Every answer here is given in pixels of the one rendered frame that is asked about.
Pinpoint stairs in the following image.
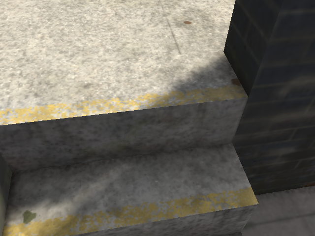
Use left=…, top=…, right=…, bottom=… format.
left=0, top=97, right=259, bottom=236

